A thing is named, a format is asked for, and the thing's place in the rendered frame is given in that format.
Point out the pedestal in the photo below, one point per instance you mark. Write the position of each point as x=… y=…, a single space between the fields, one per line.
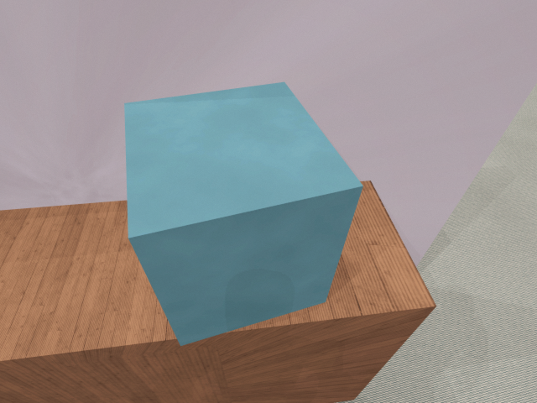
x=80 y=322

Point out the carton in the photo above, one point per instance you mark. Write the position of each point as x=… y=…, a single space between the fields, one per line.
x=238 y=206

